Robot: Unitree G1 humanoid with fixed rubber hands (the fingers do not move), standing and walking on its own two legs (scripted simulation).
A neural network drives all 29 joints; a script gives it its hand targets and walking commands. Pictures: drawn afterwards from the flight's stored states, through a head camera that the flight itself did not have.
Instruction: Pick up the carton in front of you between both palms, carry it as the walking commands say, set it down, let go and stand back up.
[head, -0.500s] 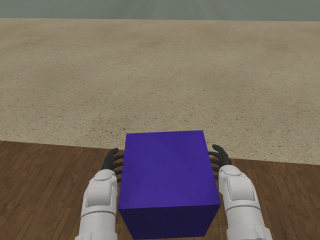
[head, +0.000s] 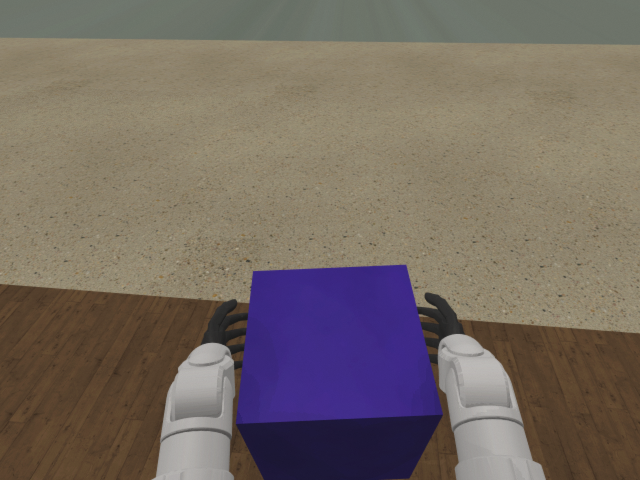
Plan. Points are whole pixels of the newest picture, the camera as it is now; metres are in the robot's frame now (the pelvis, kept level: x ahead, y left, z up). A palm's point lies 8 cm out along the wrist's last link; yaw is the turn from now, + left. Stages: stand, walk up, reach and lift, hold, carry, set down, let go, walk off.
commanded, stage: hold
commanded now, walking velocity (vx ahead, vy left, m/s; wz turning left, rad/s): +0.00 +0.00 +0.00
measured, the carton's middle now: (334, 378) +0.29 +0.00 -0.03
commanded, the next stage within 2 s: carry in 0.40 s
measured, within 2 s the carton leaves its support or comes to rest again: neither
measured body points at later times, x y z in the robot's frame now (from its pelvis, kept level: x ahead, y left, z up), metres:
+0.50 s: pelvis +0.00 +0.00 +0.00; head -0.04 +0.00 +0.44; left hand +0.30 +0.15 +0.04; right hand +0.30 -0.15 +0.04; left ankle +0.01 +0.13 -0.74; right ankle +0.01 -0.13 -0.74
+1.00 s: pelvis +0.18 +0.00 -0.01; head +0.19 +0.01 +0.44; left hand +0.46 +0.15 +0.06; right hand +0.46 -0.15 +0.06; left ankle +0.12 +0.09 -0.75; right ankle +0.06 -0.10 -0.69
